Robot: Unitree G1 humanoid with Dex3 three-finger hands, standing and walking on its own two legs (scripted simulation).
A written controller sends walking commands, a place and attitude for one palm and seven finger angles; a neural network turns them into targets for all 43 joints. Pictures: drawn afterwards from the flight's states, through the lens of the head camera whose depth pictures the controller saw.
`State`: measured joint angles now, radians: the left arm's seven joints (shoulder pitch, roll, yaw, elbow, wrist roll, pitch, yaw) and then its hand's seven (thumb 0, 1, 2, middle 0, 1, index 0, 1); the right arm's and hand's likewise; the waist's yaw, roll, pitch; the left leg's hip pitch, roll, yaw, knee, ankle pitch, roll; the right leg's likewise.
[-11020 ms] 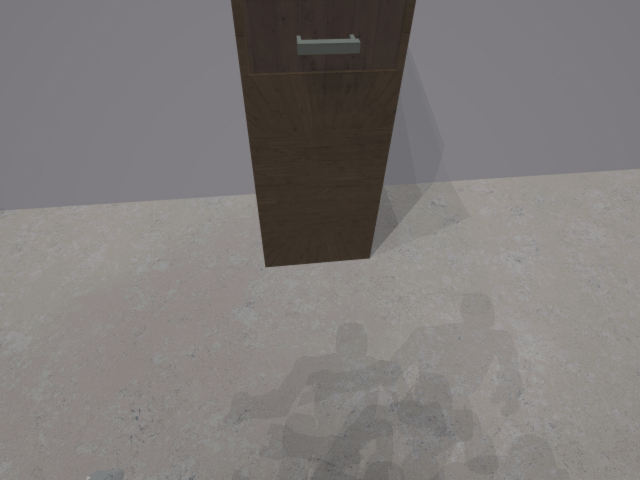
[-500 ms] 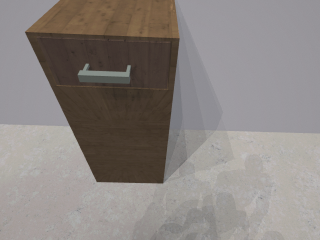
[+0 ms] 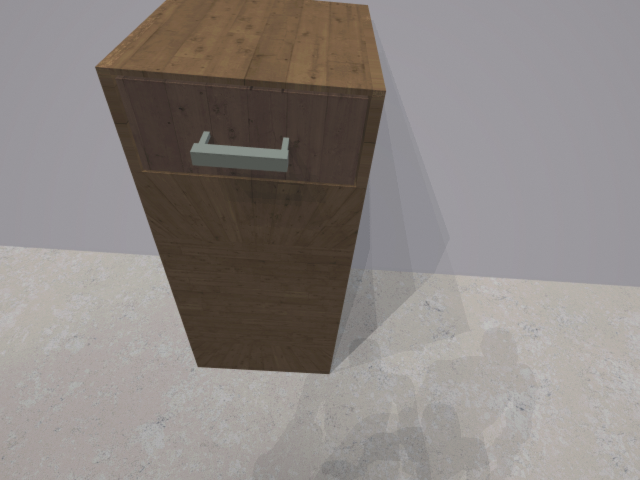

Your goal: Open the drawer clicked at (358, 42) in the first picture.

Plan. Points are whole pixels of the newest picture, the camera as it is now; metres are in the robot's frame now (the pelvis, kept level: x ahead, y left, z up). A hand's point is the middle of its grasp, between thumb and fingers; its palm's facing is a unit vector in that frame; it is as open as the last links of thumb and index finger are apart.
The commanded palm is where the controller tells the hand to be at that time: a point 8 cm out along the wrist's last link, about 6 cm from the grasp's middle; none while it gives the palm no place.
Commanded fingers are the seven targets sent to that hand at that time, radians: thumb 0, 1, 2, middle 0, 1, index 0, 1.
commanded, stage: shuffle to correct the standing spot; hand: left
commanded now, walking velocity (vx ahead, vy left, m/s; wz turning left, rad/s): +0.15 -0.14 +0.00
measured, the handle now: (243, 149) +0.57 +0.17 +0.12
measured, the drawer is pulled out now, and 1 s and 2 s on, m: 0.00 0.00 0.00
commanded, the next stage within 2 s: come to a stop and stand still in 0.36 s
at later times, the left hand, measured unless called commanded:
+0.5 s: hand out of the picture -0.04 +0.11 -0.19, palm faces +0.04 -1.00 -0.07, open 7.4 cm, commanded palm none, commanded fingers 0.00 0.90 0.90 -0.20 -0.30 -0.20 -0.30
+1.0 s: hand out of the picture +0.10 +0.11 -0.18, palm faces +0.08 -0.98 -0.20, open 7.3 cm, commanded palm none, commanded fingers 0.00 0.90 0.90 -0.20 -0.30 -0.20 -0.30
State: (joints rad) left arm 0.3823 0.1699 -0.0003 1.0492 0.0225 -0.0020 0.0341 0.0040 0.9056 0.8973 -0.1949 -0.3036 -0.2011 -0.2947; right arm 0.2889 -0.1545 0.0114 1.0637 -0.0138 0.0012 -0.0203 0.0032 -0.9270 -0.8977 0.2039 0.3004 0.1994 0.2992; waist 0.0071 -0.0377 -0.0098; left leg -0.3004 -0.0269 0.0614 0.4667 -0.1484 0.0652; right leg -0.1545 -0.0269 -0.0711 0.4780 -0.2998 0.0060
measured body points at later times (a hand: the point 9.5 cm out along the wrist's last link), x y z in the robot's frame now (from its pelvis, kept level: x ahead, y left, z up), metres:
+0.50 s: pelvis +0.03 -0.03 +0.00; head +0.03 +0.00 +0.44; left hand -0.04 +0.17 -0.18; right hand +0.02 -0.25 -0.15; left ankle +0.06 +0.07 -0.74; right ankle -0.01 -0.13 -0.69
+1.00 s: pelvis +0.05 -0.07 +0.00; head +0.06 -0.06 +0.45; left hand +0.09 +0.16 -0.16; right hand +0.05 -0.29 -0.16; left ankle +0.05 +0.04 -0.74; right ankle +0.10 -0.19 -0.74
